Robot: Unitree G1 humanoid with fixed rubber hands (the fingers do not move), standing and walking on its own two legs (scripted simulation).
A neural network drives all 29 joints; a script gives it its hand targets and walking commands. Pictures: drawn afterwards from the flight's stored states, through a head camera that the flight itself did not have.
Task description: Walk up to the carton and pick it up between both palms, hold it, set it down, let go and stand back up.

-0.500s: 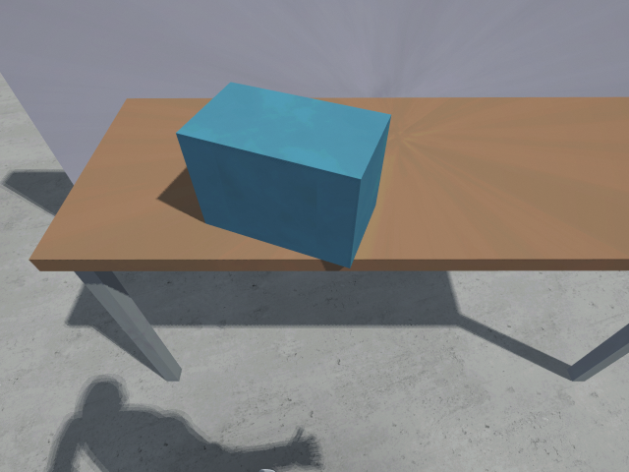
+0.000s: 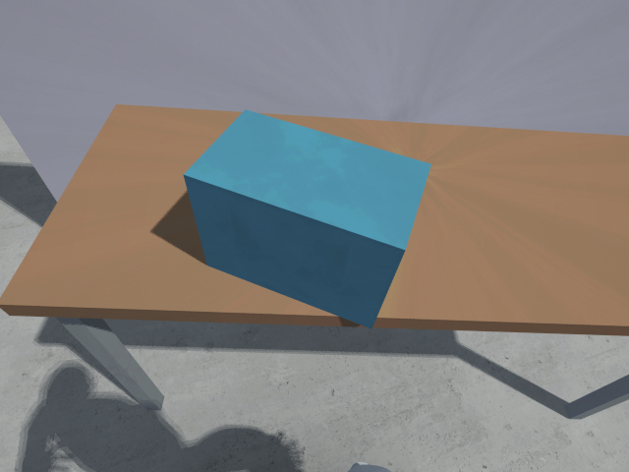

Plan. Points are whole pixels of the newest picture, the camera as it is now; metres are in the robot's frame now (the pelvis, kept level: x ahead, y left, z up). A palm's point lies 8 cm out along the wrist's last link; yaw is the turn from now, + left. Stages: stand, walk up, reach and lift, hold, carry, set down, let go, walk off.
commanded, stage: walk up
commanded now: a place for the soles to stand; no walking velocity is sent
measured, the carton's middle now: (308, 219) +0.49 +0.01 +0.03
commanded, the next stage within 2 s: none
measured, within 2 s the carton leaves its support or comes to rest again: neither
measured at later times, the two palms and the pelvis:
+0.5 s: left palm out of the picture +0.13 +0.24 -0.11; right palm out of the picture +0.09 -0.40 -0.14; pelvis +0.04 -0.08 -0.01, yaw -2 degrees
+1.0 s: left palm out of the picture +0.09 +0.28 -0.14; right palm out of the picture +0.08 -0.36 -0.09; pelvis +0.01 -0.03 -0.01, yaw +1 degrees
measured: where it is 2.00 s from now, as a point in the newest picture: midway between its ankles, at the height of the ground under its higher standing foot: outside the picture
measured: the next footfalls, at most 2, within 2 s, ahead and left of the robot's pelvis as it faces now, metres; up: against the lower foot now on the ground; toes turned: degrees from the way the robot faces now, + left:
right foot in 0.18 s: +0.12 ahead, -0.12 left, +0.00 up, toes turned -2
left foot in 0.84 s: +0.08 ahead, +0.05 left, +0.00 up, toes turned -4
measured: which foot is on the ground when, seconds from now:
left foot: down 0.00-0.22, up 0.24-0.82, down 0.84-1.00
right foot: up 0.00-0.16, down 0.18-0.88, up 0.90-1.00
